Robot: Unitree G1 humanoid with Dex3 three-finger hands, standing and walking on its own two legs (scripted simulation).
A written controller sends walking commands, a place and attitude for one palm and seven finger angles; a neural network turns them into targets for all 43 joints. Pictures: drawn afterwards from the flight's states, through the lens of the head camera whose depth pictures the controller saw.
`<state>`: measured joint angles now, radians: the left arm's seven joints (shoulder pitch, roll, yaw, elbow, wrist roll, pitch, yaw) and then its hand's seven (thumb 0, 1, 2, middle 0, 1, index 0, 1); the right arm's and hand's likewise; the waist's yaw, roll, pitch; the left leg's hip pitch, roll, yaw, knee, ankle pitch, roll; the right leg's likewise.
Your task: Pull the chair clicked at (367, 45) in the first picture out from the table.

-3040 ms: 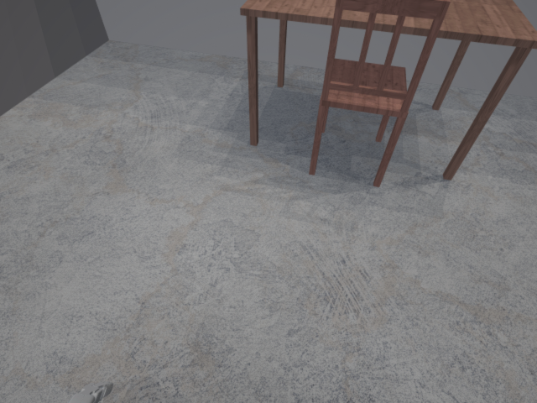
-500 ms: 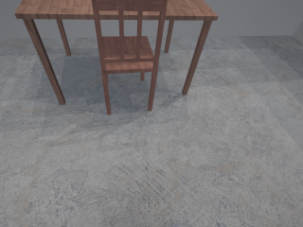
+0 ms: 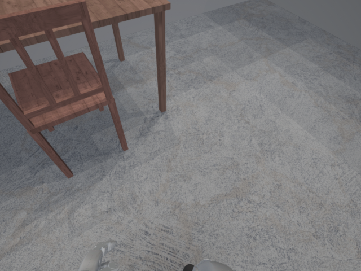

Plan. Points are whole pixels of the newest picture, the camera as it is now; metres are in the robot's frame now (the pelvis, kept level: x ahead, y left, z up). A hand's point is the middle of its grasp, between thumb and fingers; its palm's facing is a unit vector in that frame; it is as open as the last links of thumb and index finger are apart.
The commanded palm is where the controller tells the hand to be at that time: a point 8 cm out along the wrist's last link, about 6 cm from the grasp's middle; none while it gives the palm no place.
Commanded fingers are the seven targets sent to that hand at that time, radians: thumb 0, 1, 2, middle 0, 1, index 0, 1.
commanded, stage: walk to a spot facing it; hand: left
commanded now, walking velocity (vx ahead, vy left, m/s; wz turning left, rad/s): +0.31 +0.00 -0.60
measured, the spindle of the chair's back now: (35, 74) +0.74 +0.52 -0.06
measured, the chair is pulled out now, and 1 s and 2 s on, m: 0.00 0.00 0.00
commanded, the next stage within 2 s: turn to face it in 0.64 s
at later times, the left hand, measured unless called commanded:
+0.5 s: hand (88, 233) +0.23 +0.24 -0.17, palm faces -0.13 -0.97 -0.22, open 7.4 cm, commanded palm none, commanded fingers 0.00 0.90 0.90 -0.20 -0.30 -0.20 -0.30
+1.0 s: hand (157, 146) +0.49 +0.07 -0.13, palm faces -0.49 -0.84 -0.24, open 7.4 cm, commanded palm none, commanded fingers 0.00 0.90 0.90 -0.20 -0.30 -0.20 -0.30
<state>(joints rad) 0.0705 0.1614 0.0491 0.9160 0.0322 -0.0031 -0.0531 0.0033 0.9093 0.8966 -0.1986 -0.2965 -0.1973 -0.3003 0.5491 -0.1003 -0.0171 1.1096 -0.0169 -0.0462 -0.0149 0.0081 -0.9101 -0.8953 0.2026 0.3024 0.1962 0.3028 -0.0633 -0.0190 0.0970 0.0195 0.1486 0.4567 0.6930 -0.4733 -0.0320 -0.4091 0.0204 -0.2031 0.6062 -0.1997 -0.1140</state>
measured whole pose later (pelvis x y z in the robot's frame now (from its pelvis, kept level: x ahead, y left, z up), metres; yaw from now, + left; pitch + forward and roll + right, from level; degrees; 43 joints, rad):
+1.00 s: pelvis +0.27 -0.02 +0.01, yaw -26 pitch -1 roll +0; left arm 0.08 0.17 0.02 0.93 0.02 -0.02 0.01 0.00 0.91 0.90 -0.20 -0.30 -0.20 -0.30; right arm 0.34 -0.23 -0.05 1.05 -0.01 0.05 -0.02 0.01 -0.92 -0.90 0.20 0.30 0.19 0.30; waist -0.08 0.05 0.06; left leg -0.33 0.11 0.11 0.92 -0.57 -0.05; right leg -0.30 -0.07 -0.16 0.61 -0.29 -0.02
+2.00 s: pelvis +0.23 -0.04 +0.03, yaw +10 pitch +0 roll +1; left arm 0.22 0.18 0.03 0.89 0.01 0.03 0.02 0.00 0.90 0.90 -0.20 -0.30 -0.20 -0.30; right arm 0.22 -0.27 -0.10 0.92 -0.03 0.08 0.03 0.01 -0.91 -0.90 0.20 0.30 0.19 0.30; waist -0.03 0.04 0.05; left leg -0.55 -0.01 -0.02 1.14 -0.35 -0.07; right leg -0.19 -0.08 -0.13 0.48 -0.28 0.00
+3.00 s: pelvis +0.24 +0.00 +0.03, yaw +32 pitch -1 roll +1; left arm 0.28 0.15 0.02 0.98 0.01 -0.02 0.01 0.00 0.91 0.90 -0.20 -0.30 -0.20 -0.30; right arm 0.31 -0.22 -0.06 1.04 -0.03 0.04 0.01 0.01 -0.91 -0.90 0.20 0.30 0.19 0.30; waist -0.02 0.05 0.01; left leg -0.43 0.01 -0.02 1.02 -0.32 0.01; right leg -0.11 0.00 -0.10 0.38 -0.26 -0.05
